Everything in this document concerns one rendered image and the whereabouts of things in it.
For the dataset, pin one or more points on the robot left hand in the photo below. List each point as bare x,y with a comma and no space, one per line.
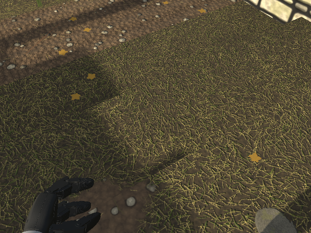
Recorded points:
48,216

